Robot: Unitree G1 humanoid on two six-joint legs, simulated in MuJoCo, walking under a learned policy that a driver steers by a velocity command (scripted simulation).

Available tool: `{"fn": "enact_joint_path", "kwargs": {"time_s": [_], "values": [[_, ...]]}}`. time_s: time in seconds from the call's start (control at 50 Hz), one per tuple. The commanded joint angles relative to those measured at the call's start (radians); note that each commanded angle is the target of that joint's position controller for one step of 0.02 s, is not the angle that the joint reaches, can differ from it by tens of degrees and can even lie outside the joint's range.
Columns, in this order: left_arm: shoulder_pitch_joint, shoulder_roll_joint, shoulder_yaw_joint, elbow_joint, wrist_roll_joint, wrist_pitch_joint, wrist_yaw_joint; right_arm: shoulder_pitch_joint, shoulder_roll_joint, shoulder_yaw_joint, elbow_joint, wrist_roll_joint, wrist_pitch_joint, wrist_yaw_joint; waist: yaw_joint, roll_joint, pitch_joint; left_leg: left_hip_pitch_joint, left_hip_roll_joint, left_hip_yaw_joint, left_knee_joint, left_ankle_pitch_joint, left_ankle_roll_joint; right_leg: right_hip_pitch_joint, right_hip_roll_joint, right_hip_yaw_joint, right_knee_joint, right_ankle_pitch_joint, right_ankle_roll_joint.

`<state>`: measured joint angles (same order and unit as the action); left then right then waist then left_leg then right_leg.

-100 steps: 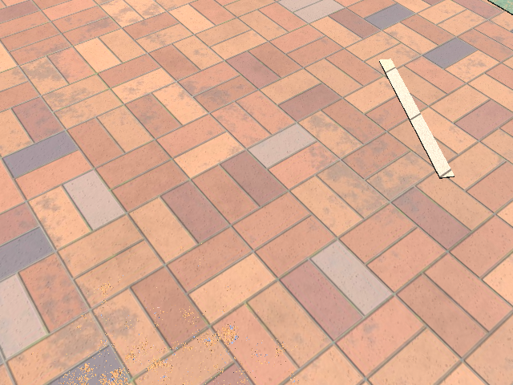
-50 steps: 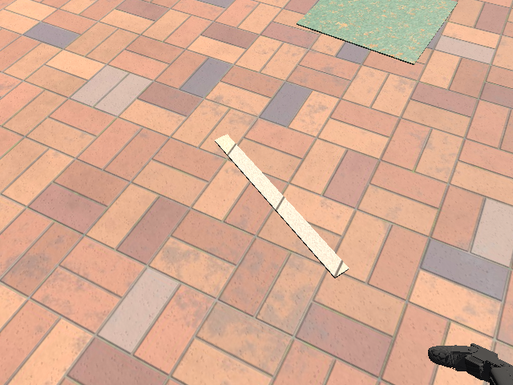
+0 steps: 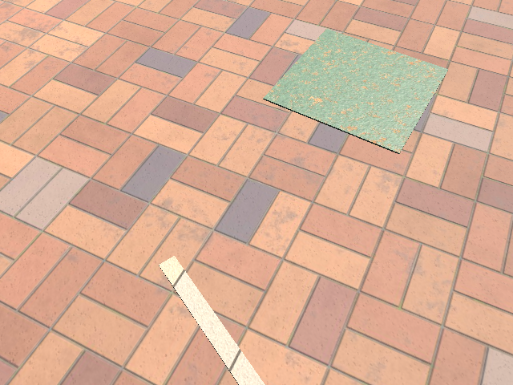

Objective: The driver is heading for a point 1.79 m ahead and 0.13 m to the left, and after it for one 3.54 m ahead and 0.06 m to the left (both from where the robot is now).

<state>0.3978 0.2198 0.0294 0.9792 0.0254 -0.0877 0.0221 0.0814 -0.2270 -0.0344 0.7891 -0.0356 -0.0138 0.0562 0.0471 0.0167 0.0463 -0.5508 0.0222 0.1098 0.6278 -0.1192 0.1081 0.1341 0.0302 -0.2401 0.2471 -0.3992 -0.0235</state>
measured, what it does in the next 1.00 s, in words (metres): walks ahead, turning left: left foot, then right foot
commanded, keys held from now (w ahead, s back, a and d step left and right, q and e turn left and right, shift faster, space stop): w+q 0.32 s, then w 0.68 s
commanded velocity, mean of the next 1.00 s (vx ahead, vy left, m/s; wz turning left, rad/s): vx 0.50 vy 0.00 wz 0.30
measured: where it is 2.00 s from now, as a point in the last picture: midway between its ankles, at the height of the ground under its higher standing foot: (200, 183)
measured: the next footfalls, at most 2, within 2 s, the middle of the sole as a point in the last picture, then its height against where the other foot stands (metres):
left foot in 0.04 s outside the picture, level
right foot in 0.56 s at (294, 366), level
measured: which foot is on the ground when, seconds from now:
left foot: up 0.00-0.02, down 0.04-0.58, up 0.60-1.00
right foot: down 0.00-0.06, up 0.08-0.54, down 0.56-1.00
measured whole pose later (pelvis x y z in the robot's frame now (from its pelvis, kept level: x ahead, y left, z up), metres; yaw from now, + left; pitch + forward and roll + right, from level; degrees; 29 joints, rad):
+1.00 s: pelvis +0.54 +0.07 +0.01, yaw +18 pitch +1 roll -2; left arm 0.44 0.22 0.03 0.96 0.01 -0.08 -0.01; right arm 0.07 -0.24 -0.01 0.78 -0.03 -0.03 0.04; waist 0.06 0.05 0.03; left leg -0.58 0.07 0.04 0.63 -0.06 0.03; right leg 0.05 0.08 -0.05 0.19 -0.26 -0.06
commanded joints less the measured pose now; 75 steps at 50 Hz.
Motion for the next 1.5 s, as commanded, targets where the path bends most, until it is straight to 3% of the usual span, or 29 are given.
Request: {"fn": "enact_joint_path", "kwargs": {"time_s": [0.02, 0.04, 0.06, 0.08, 0.1, 0.14, 0.16, 0.24, 0.44, 0.5, 0.54, 0.56, 0.58, 0.6, 0.62, 0.64, 0.68, 0.72, 0.86, 0.98, 1.04, 1.08, 1.1, 1.12, 1.14, 1.18, 1.22, 1.32, 1.5], "values": [[0.010, 0.199, 0.043, -0.036, 0.005, 0.012, 0.012, 0.148, -0.104, -0.037, -0.020, -0.006, -0.016, -0.011, -0.104, -0.112, -0.088, 0.203, -0.110, 0.060, -0.046, -0.126, 0.075, -0.015, -0.281, 0.021, 0.370, 1.211, -0.086], [-0.008, 0.203, 0.043, -0.051, 0.000, 0.017, 0.010, 0.304, -0.146, -0.059, 0.027, -0.017, -0.023, -0.020, -0.182, -0.071, -0.171, 0.436, -0.096, -0.008, -0.121, -0.100, 0.117, -0.151, -0.259, 0.007, 0.610, 1.036, -0.062], [0.009, 0.127, 0.025, -0.103, -0.012, 0.011, 0.000, 0.397, -0.264, -0.095, 0.038, -0.021, -0.022, -0.038, -0.191, 0.091, -0.279, 0.718, 0.167, -0.374, -0.146, -0.155, 0.215, -0.463, -0.171, -0.003, 0.966, 0.498, -0.021], [-0.022, 0.121, 0.030, -0.160, -0.016, 0.000, -0.015, 0.352, -0.319, -0.106, 0.021, 0.010, -0.012, -0.036, -0.145, 0.201, -0.351, 0.870, 0.342, -0.883, -0.316, -0.063, 0.348, -0.779, 0.035, 0.167, 1.220, -0.135, 0.015], [-0.130, 0.149, 0.031, -0.179, -0.002, -0.009, -0.021, 0.319, -0.291, -0.103, 0.026, 0.030, -0.003, -0.041, -0.157, 0.050, -0.234, 0.800, 0.307, -0.739, -0.336, -0.060, 0.312, -0.886, -0.049, 0.290, 1.221, -0.040, 0.004], [-0.134, 0.132, 0.026, -0.180, -0.010, -0.022, -0.023, 0.225, -0.186, -0.075, 0.025, 0.029, -0.005, -0.050, -0.075, -0.051, -0.046, 0.526, 0.226, -0.523, -0.374, 0.091, 0.222, -0.817, -0.124, 0.278, 1.038, 0.080, 0.006], [-0.125, 0.128, 0.026, -0.181, 0.007, -0.005, -0.022, 0.197, -0.163, -0.067, 0.023, 0.035, -0.011, -0.054, -0.042, -0.047, -0.022, 0.440, 0.177, -0.453, -0.387, 0.165, 0.197, -0.756, -0.139, 0.281, 0.976, 0.083, 0.021], [-0.128, 0.100, 0.021, -0.201, 0.025, 0.050, -0.033, 0.220, -0.184, -0.069, 0.024, 0.038, -0.043, -0.049, -0.016, -0.003, -0.042, 0.354, 0.099, -0.356, -0.413, 0.271, 0.185, -0.703, -0.138, 0.249, 0.835, 0.133, 0.067], [-0.445, 0.095, 0.002, -0.313, 0.008, 0.034, -0.052, 0.386, -0.181, -0.063, 0.051, 0.025, -0.044, -0.059, -0.145, 0.051, -0.007, 0.538, 0.101, -0.369, -0.378, 0.331, 0.109, -0.757, -0.088, 0.219, 0.388, 0.402, 0.051], [-0.394, 0.126, 0.011, -0.309, 0.006, 0.023, -0.050, 0.355, -0.205, -0.064, 0.048, 0.018, -0.050, -0.069, -0.102, 0.065, -0.005, 0.561, 0.142, -0.389, -0.329, 0.422, 0.076, -0.631, -0.061, 0.227, 0.301, 0.321, 0.001], [-0.203, 0.161, 0.030, -0.249, 0.005, 0.011, -0.035, 0.323, -0.220, -0.064, 0.049, 0.016, -0.055, -0.068, -0.009, 0.042, -0.080, 0.553, 0.101, -0.345, -0.125, 0.623, 0.043, -0.396, -0.005, 0.201, 0.222, 0.258, -0.038], [-0.061, 0.198, 0.044, -0.217, 0.016, 0.000, -0.022, 0.324, -0.196, -0.056, 0.045, 0.018, -0.059, -0.063, 0.054, -0.004, -0.174, 0.461, 0.049, -0.301, 0.082, 0.523, 0.023, -0.188, -0.080, 0.273, 0.198, 0.245, -0.075], [0.068, 0.284, 0.060, -0.216, 0.038, -0.003, -0.009, 0.374, -0.111, -0.033, 0.011, 0.037, -0.064, -0.059, 0.067, -0.149, -0.315, 0.257, -0.046, -0.227, 0.398, 0.148, -0.008, 0.050, -0.336, 0.617, 0.162, 0.088, -0.146], [0.053, 0.324, 0.078, -0.184, 0.016, 0.015, -0.017, 0.468, -0.118, -0.037, 0.017, 0.046, -0.062, -0.056, 0.005, -0.344, -0.346, 0.025, -0.171, -0.194, 0.594, -0.399, -0.025, 0.118, -0.462, 1.025, 0.011, 0.057, -0.251], [-0.049, 0.228, 0.060, -0.209, -0.001, 0.025, -0.026, 0.405, -0.170, -0.042, 0.035, 0.016, -0.051, -0.062, -0.017, -0.137, -0.177, -0.059, -0.090, -0.242, 0.658, -0.336, -0.017, -0.009, -0.424, 0.927, 0.006, -0.041, -0.239], [-0.113, 0.160, 0.043, -0.220, -0.007, 0.022, -0.032, 0.315, -0.161, -0.039, 0.023, 0.011, -0.052, -0.052, -0.015, -0.044, -0.082, -0.054, -0.055, -0.238, 0.624, -0.258, -0.019, -0.132, -0.370, 0.766, -0.005, -0.001, -0.221], [-0.133, 0.119, 0.028, -0.195, -0.002, 0.012, -0.028, 0.266, -0.136, -0.033, 0.006, 0.001, -0.043, -0.039, -0.050, -0.075, -0.019, -0.010, 0.002, -0.216, 0.513, -0.203, -0.031, -0.249, -0.276, 0.573, -0.048, 0.190, -0.168], [-0.100, 0.121, 0.028, -0.167, -0.008, -0.005, -0.030, 0.293, -0.117, -0.026, 0.021, -0.007, -0.026, -0.029, -0.065, -0.106, -0.039, 0.032, 0.006, -0.186, 0.487, -0.178, -0.050, -0.269, -0.242, 0.488, -0.061, 0.353, -0.163], [-0.003, 0.133, 0.032, -0.096, -0.021, -0.011, -0.035, 0.042, -0.081, 0.000, -0.053, -0.002, -0.021, -0.017, -0.028, -0.088, 0.017, -0.096, 0.065, -0.090, 0.211, 0.016, -0.105, -0.224, -0.192, 0.341, -0.135, 0.481, -0.175], [0.073, 0.157, 0.036, -0.046, -0.013, -0.005, -0.029, -0.099, -0.079, 0.011, -0.092, 0.008, -0.030, -0.022, 0.008, -0.094, 0.029, -0.017, 0.030, -0.050, -0.018, 0.068, -0.075, -0.132, -0.229, 0.313, -0.085, 0.611, -0.157], [0.053, 0.173, 0.040, -0.033, -0.008, 0.002, -0.021, -0.056, -0.100, 0.001, -0.084, 0.004, -0.039, -0.032, -0.031, -0.094, 0.012, 0.078, -0.004, -0.043, -0.081, -0.028, -0.030, -0.073, -0.255, 0.306, 0.017, 0.800, -0.138], [0.036, 0.171, 0.037, -0.028, -0.012, 0.010, -0.019, 0.182, -0.133, -0.020, 0.000, -0.009, -0.055, -0.047, -0.133, -0.054, -0.115, 0.387, -0.047, -0.029, -0.174, -0.017, 0.016, -0.124, -0.199, 0.250, 0.302, 0.924, -0.105], [0.026, 0.139, 0.025, -0.058, -0.017, 0.008, -0.020, 0.362, -0.202, -0.041, 0.038, -0.031, -0.063, -0.059, -0.200, 0.027, -0.235, 0.643, 0.134, -0.223, -0.190, -0.098, 0.070, -0.308, -0.152, 0.213, 0.575, 0.656, -0.084], [0.138, 0.039, 0.006, -0.079, -0.042, 0.009, -0.025, 0.408, -0.304, -0.068, 0.049, -0.033, -0.056, -0.061, -0.147, 0.270, -0.333, 0.871, 0.405, -0.698, -0.293, -0.169, 0.196, -0.656, 0.036, 0.160, 0.926, -0.038, -0.042], [0.080, 0.153, 0.035, -0.063, -0.010, 0.016, -0.017, 0.352, -0.247, -0.060, 0.043, 0.011, -0.045, -0.054, -0.143, 0.118, -0.271, 0.796, 0.376, -0.755, -0.346, -0.194, 0.188, -0.751, 0.005, 0.291, 1.013, -0.102, -0.058], [-0.025, 0.123, 0.031, -0.088, -0.013, 0.010, -0.029, 0.207, -0.142, -0.033, 0.032, 0.016, -0.052, -0.047, -0.083, 0.032, -0.072, 0.562, 0.289, -0.489, -0.394, -0.067, 0.141, -0.751, -0.076, 0.297, 0.953, 0.048, -0.062], [-0.018, 0.100, 0.028, -0.076, 0.005, 0.031, -0.038, 0.180, -0.099, -0.020, 0.051, 0.020, -0.065, -0.051, -0.034, 0.062, -0.034, 0.443, 0.208, -0.348, -0.443, 0.036, 0.089, -0.666, -0.114, 0.283, 0.869, 0.095, -0.042], [-0.122, 0.079, 0.025, -0.100, 0.013, 0.060, -0.057, 0.271, -0.126, -0.028, 0.111, 0.031, -0.089, -0.053, -0.029, 0.040, 0.000, 0.436, 0.180, -0.250, -0.515, 0.126, 0.103, -0.738, -0.138, 0.242, 0.772, 0.213, 0.001], [-0.422, 0.060, 0.004, -0.194, 0.001, 0.050, -0.056, 0.416, -0.119, -0.021, 0.194, 0.022, -0.081, -0.058, -0.103, 0.044, 0.055, 0.570, 0.165, -0.159, -0.499, 0.303, 0.087, -0.776, -0.105, 0.174, 0.410, 0.391, 0.001]]}}
Over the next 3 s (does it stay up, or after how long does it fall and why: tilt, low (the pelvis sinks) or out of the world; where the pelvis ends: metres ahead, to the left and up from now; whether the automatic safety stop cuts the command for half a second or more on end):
stays up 1.54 0.15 0.02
